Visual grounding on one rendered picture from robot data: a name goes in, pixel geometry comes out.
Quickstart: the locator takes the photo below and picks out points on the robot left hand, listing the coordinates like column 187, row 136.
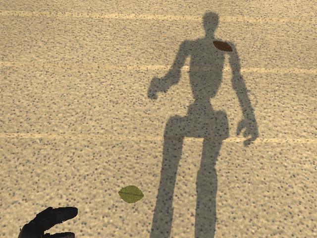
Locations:
column 47, row 219

